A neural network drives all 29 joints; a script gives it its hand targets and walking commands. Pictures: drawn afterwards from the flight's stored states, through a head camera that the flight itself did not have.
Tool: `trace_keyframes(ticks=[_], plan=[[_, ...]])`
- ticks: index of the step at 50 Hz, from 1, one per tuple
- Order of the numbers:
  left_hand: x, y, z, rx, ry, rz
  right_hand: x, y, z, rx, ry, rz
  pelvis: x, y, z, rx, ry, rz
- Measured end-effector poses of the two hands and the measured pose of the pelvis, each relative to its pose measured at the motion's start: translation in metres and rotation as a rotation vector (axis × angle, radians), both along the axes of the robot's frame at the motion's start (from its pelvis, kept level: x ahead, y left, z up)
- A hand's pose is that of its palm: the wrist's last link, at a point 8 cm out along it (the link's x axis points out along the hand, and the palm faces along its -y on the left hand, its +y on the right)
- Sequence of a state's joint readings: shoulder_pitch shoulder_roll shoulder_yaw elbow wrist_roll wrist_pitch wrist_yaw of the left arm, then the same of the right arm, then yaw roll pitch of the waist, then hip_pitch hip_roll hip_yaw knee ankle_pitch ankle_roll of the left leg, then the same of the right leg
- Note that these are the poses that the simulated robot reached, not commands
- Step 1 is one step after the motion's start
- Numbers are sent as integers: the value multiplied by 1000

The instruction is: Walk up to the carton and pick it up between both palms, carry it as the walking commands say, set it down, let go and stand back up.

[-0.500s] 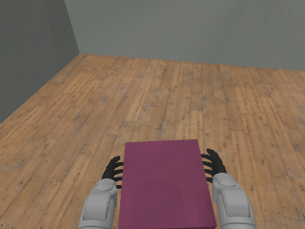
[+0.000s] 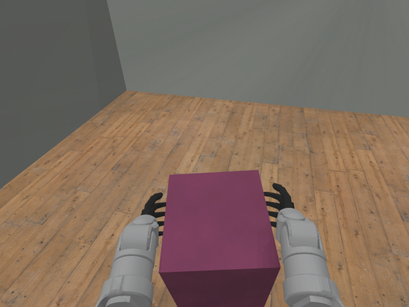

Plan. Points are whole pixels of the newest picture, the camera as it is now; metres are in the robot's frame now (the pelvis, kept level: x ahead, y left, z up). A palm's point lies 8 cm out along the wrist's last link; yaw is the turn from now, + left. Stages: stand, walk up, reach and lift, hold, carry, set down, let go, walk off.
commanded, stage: set down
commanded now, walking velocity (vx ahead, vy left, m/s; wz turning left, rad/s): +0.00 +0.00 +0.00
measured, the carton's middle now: (217, 242) +0.31 -0.02 -0.03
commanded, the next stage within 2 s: none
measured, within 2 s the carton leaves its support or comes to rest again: neither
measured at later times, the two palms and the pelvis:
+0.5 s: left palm (145, 234) +0.33 +0.15 -0.02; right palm (269, 227) +0.32 -0.14 +0.00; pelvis -0.01 +0.01 -0.01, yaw +2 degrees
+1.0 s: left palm (157, 246) +0.36 +0.14 -0.12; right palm (264, 243) +0.36 -0.15 -0.11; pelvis +0.01 +0.03 -0.06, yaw +0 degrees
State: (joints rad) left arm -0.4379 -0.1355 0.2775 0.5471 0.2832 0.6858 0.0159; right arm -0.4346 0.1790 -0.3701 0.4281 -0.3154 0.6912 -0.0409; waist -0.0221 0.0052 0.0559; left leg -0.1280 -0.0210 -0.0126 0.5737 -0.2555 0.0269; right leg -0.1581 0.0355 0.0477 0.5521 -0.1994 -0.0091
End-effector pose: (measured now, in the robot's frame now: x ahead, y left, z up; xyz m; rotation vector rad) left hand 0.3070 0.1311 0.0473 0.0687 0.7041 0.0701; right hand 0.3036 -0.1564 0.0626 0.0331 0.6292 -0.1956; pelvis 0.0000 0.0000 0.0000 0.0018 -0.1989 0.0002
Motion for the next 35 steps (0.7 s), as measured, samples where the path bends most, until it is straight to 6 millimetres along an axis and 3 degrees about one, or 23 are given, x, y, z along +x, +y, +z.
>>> trace_keyframes(ticks=[13, 28, 35], plan=[[5, 16, -16, -37, 12, 49, 13, 14, -16, 0, 20, 27, -6, -8, -5, -17, 12, 34], [24, 22, -75, -37, 28, 43, 25, 21, -75, -21, 48, 9, -7, 14, -11, -22, 215, 26], [34, 16, -106, -40, 38, 43, 33, 16, -108, -14, 57, -2, -2, 25, -20, -20, 346, 27]])
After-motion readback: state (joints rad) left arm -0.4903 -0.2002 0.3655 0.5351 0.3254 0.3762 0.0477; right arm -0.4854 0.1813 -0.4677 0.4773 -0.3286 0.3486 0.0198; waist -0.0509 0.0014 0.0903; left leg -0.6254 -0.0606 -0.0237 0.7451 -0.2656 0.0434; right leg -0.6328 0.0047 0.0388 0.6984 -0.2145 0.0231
